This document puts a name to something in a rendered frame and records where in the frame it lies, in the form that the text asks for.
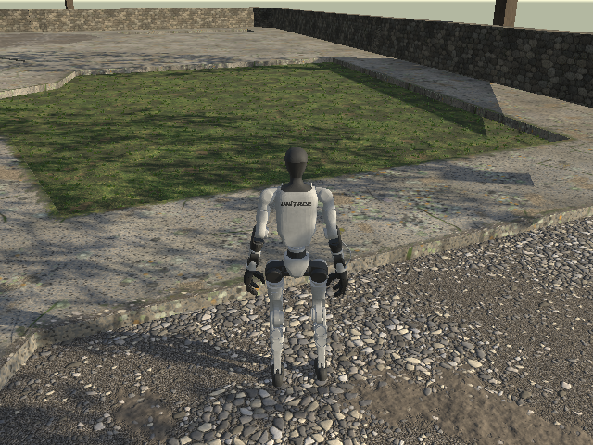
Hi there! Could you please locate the left robot forearm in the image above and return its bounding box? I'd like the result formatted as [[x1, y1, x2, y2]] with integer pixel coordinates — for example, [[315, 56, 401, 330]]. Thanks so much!
[[246, 225, 264, 271]]

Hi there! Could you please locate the right robot upper arm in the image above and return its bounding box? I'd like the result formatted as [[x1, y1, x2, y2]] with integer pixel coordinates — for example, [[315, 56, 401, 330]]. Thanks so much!
[[315, 187, 338, 240]]

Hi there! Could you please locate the left robot upper arm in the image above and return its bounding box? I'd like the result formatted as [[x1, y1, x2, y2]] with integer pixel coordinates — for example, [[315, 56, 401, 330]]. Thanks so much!
[[254, 187, 277, 239]]

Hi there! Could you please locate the robot right hand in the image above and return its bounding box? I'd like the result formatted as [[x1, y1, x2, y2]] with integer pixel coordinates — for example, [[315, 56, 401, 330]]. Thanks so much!
[[326, 270, 348, 297]]

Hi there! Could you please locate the robot left hand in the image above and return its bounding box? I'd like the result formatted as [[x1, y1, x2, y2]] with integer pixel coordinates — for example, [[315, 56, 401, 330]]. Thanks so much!
[[244, 269, 265, 295]]

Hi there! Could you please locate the left robot shin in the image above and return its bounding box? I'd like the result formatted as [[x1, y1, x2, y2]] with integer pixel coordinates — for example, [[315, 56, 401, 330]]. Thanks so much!
[[270, 311, 284, 374]]

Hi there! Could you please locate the right robot foot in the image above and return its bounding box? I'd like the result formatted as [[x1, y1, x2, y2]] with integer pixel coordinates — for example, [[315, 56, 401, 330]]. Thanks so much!
[[314, 357, 327, 381]]

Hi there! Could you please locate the right robot forearm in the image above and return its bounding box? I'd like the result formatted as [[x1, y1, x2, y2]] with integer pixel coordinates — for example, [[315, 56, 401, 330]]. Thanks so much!
[[328, 226, 347, 273]]

